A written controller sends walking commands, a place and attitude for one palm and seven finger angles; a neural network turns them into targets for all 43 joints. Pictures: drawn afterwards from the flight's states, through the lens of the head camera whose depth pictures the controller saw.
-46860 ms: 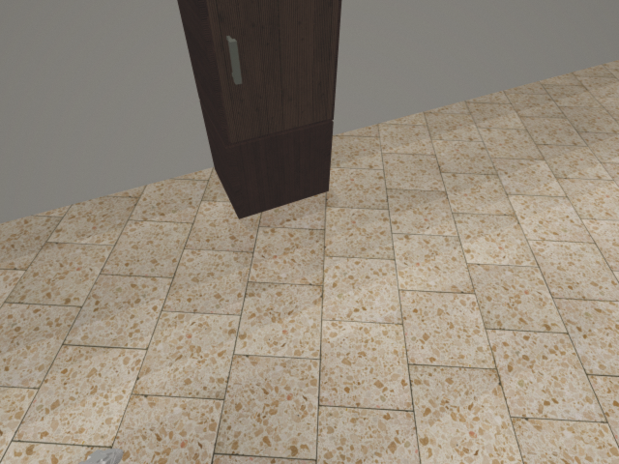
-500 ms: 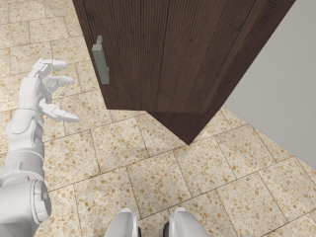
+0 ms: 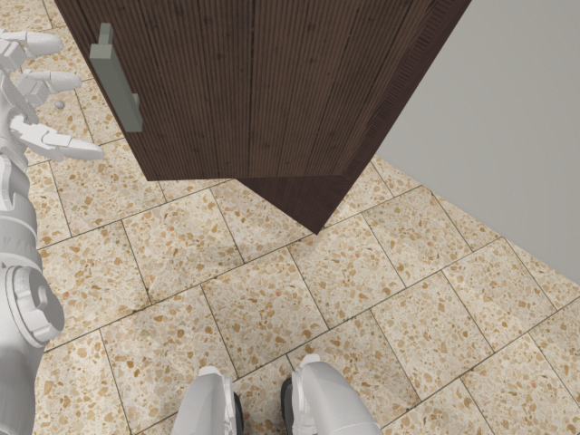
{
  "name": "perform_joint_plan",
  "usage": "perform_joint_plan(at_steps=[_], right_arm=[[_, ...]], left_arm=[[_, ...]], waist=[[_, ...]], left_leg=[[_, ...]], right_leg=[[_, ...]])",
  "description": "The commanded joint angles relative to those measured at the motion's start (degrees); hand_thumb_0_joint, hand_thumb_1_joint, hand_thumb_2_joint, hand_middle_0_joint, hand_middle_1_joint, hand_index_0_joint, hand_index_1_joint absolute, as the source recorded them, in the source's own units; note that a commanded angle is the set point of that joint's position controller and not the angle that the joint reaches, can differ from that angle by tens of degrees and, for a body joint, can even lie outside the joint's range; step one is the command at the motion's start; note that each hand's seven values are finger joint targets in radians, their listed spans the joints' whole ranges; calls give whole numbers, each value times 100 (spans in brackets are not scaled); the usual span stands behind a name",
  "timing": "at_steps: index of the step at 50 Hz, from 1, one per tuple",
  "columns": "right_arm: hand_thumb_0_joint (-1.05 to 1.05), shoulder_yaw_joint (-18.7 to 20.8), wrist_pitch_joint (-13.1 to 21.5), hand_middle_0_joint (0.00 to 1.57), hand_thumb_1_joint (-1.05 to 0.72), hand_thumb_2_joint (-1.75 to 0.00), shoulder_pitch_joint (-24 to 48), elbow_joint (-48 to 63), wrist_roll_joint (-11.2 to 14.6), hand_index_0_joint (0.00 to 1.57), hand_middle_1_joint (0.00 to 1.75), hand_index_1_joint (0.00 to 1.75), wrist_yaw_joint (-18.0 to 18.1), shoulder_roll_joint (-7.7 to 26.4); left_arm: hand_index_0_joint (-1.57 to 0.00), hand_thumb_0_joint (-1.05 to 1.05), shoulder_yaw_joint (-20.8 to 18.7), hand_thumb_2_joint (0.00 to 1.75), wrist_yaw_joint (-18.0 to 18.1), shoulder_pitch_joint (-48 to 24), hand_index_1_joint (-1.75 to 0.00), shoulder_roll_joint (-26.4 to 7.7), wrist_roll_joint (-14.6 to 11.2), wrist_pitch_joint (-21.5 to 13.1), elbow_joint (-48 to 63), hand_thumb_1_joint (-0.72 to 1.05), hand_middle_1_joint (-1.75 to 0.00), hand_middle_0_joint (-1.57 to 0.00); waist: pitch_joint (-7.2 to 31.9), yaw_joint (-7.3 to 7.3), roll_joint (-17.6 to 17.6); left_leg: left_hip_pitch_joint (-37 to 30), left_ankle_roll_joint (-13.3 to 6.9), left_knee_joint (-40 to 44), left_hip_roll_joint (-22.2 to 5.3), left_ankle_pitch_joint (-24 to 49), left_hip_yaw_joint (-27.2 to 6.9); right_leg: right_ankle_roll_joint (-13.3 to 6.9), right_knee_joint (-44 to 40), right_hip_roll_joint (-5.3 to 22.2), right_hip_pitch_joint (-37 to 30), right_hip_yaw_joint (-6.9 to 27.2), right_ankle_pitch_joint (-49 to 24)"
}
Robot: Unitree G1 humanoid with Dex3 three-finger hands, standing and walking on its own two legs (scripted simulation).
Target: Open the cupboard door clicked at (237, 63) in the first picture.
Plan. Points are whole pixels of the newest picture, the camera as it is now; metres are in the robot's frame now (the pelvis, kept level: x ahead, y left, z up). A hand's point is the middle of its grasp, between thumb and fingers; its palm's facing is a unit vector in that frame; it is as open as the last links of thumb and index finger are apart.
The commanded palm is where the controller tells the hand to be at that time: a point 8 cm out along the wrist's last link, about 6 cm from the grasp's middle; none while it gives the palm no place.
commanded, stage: move the hooked fingers beside the handle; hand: left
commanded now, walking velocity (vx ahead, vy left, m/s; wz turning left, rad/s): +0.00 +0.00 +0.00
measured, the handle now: (121, 81) +0.57 +0.17 +0.06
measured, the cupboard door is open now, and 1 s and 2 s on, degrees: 41 41 41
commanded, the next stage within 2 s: slide the fingers in behind the handle in 0.68 s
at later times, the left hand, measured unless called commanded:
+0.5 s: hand (52, 120) +0.50 +0.24 +0.06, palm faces +0.01 -1.00 +0.00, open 14.0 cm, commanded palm +0.48 +0.28 +0.06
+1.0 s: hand (70, 120) +0.50 +0.22 +0.06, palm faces +0.01 -1.00 -0.01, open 14.0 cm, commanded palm +0.48 +0.26 +0.06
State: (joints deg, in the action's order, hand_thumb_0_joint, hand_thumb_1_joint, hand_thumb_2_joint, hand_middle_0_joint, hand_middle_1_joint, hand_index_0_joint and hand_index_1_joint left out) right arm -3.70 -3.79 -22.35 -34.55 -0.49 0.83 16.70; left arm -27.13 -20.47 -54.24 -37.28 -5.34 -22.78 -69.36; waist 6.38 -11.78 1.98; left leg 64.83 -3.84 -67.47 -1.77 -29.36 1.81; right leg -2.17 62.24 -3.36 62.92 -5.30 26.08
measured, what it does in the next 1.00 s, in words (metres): stands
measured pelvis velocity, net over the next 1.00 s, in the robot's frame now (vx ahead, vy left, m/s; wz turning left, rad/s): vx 0.00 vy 0.01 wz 0.01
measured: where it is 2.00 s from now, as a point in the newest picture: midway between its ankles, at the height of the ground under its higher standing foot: outside the picture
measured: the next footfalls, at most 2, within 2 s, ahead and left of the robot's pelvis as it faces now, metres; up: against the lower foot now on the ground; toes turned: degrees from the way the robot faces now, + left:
none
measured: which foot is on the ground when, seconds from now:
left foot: down 0.00-1.00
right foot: down 0.00-1.00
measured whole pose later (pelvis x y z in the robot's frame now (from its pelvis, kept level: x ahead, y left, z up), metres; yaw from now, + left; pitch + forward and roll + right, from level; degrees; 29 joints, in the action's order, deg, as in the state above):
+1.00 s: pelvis +0.00 +0.01 +0.00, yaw +1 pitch +25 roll -5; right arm -3.1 -4.8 -21.8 -35.3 -0.5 0.0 15.8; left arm -22.7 -17.1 -50.9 -30.7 -6.2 -25.4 -67.2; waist 6.8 -10.2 2.0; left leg 62.3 -4.5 -66.7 -1.0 -29.3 1.6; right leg -1.4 61.0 -2.8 59.9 -5.3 26.0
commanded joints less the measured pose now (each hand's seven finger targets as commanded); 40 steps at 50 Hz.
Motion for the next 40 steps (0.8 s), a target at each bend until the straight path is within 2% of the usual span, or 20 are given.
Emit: perform_joint_plan(at_steps=[1, 5, 7, 8, 9, 13, 14, 16, 18, 19, 20, 26, 27, 28, 30, 32, 35, 36, 39, 40], right_arm=[[0, 427, -33, 20, -90, -90, -1052, 364, 31, 20, 30, 30, 31, 1074], [0, 436, -65, 20, -90, -90, -1037, 298, 58, 20, 30, 30, 38, 1055], [0, 461, -34, 20, -90, -90, -1042, 284, 39, 20, 30, 30, 55, 1075], [0, 471, -30, 20, -90, -90, -1045, 268, 23, 20, 30, 30, 35, 1042], [0, 480, -28, 20, -90, -90, -1047, 225, 26, 20, 30, 30, 19, 1029], [0, 474, -77, 20, -90, -90, -1003, 80, 52, 20, 30, 30, 14, 1015], [0, 487, -92, 20, -90, -90, -1028, 67, 42, 20, 30, 30, 39, 1073], [0, 485, -94, 20, -90, -90, -986, 118, 37, 20, 30, 30, 29, 1039], [0, 500, -94, 20, -90, -90, -978, 157, 13, 20, 30, 30, 16, 1025], [0, 506, -92, 20, -90, -90, -946, 158, 13, 20, 30, 30, -7, 995], [0, 517, -102, 20, -90, -90, -940, 144, 3, 20, 30, 30, -4, 1011], [0, 471, -136, 20, -90, -90, -818, 266, 30, 20, 30, 30, -7, 1005], [0, 466, -120, 20, -90, -90, -817, 292, 32, 20, 30, 30, -3, 988], [0, 489, -124, 20, -90, -90, -818, 278, 21, 20, 30, 30, 7, 1020], [0, 489, -116, 20, -90, -90, -787, 257, 31, 20, 30, 30, -7, 984], [0, 516, -108, 20, -90, -90, -823, 218, 26, 20, 30, 30, -14, 972], [0, 504, -133, 20, -90, -90, -809, 132, 47, 20, 30, 30, -6, 997], [0, 486, -125, 20, -90, -90, -800, 133, 43, 20, 30, 30, 7, 1023], [0, 455, -88, 20, -90, -90, -821, 183, 12, 20, 30, 30, 34, 1048], [0, 445, -62, 20, -90, -90, -802, 187, 10, 20, 30, 30, 23, 1002]], left_arm=[[-30, 0, -367, 30, -112, -1507, -120, -1759, -197, -261, 1392, -50, -120, -30], [-30, 0, -260, 30, -148, -1718, -120, -1596, -281, -274, 1450, -50, -120, -30], [-30, 0, -377, 30, -118, -1943, -120, -1767, -300, -452, 1922, -50, -120, -30], [-30, 0, -298, 30, -121, -1915, -120, -1631, -300, -520, 2046, -50, -120, -30], [-30, 0, -242, 30, -119, -1740, -120, -1508, -296, -539, 1979, -50, -120, -30], [-30, 0, 366, 30, -180, -1728, -120, -698, -348, -370, 1360, -50, -120, -30], [-30, 0, 133, 30, -143, -1731, -120, -1003, -335, -347, 1327, -50, -120, -30], [-30, 0, 264, 30, -91, -1734, -120, -815, -325, -349, 1438, -50, -120, -30], [-30, 0, 148, 30, -15, -1784, -120, -936, -325, -494, 1749, -50, -120, -30], [-30, 0, 244, 30, 12, -1759, -120, -763, -335, -524, 1778, -50, -120, -30], [-30, 0, 77, 30, 62, -1698, -120, -963, -305, -556, 1765, -50, -120, -30], [-30, 0, 137, 30, 142, -1672, -120, -952, -220, -530, 1537, -50, -120, -30], [-30, 0, 160, 30, 132, -1753, -120, -876, -273, -577, 1648, -50, -120, -30], [-30, 0, 29, 30, 136, -1761, -120, -1070, -249, -623, 1779, -50, -120, -30], [-30, 0, 208, 30, 119, -1809, -120, -824, -269, -661, 1868, -50, -120, -30], [-30, 0, 409, 30, 105, -1855, -120, -480, -339, -671, 1868, -50, -120, -30], [-30, 0, 552, 30, 123, -1826, -120, -321, -299, -511, 1322, -50, -120, -30], [-30, 0, 487, 30, 162, -1932, -120, -464, -273, -490, 1303, -50, -120, -30], [-30, 0, 157, 30, 256, -2049, -120, -948, -188, -546, 1366, -50, -120, -30], [-30, 0, 272, 30, 269, -2154, -120, -794, -199, -583, 1463, -50, -120, -30]], waist=[[3319, 311, 676], [2928, 199, 660], [3245, 241, 906], [3508, 290, 1193], [3483, 293, 1208], [2647, 35, 939], [2637, 104, 860], [2758, 120, 919], [3056, 231, 1168], [3104, 196, 1134], [3078, 245, 1029], [2744, 217, 790], [2815, 202, 854], [3055, 278, 889], [3105, 269, 1172], [3063, 174, 1052], [2583, 65, 688], [2472, 72, 720], [2749, 153, 794], [2799, 111, 802]], left_leg=[[-2402, 167, 746, -29, 2936, -580], [-2318, 146, 792, -41, 2598, -559], [-2675, 169, 779, -46, 2850, -611], [-2996, 218, 796, -43, 3081, -635], [-3189, 251, 793, -70, 3252, -676], [-3195, 264, 852, -123, 3065, -761], [-3099, 271, 866, -114, 3007, -779], [-3224, 290, 896, -96, 3038, -795], [-3582, 384, 852, -115, 3606, -856], [-3648, 394, 815, -123, 3693, -863], [-3599, 415, 830, -138, 3690, -871], [-3141, 357, 877, -86, 3171, -797], [-3232, 358, 852, -84, 3300, -816], [-3348, 394, 850, -101, 3418, -839], [-3649, 479, 863, -136, 3554, -912], [-3881, 511, 864, -183, 3729, -1028], [-3378, 422, 942, -146, 2880, -971], [-3205, 403, 992, -117, 2614, -955], [-3075, 376, 932, -69, 2534, -921], [-3056, 349, 902, -58, 2499, -887]], right_leg=[[96, -635, -8, -1968, 468, -2254], [106, -743, -30, -1783, 470, -1990], [67, -681, -33, -1766, 461, -2080], [65, -687, -36, -1729, 451, -2133], [54, -694, -43, -1590, 405, -2107], [70, -815, -54, -989, 294, -1720], [58, -793, -41, -1053, 290, -1685], [50, -795, -35, -1034, 279, -1654], [35, -724, -37, -1015, 264, -1792], [45, -719, -45, -975, 260, -1835], [42, -707, -39, -1056, 244, -1834], [50, -705, -37, -1217, 275, -1735], [41, -677, -51, -1171, 266, -1769], [44, -658, -38, -1247, 279, -1806], [37, -666, -39, -1003, 238, -1671], [36, -678, -61, -768, 172, -1576], [59, -776, -43, -705, 188, -1285], [44, -777, -29, -748, 192, -1202], [22, -697, -17, -900, 247, -1233], [37, -696, -22, -939, 259, -1271]])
